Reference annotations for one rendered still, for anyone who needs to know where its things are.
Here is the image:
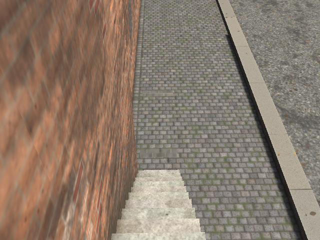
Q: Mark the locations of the stairs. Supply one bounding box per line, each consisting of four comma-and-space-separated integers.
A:
111, 169, 206, 240

